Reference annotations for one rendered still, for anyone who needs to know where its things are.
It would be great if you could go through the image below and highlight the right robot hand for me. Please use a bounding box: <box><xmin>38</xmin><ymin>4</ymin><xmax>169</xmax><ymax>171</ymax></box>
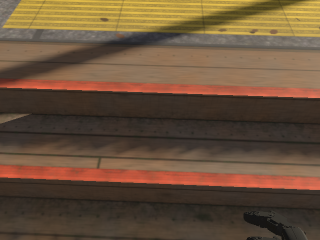
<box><xmin>243</xmin><ymin>210</ymin><xmax>308</xmax><ymax>240</ymax></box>

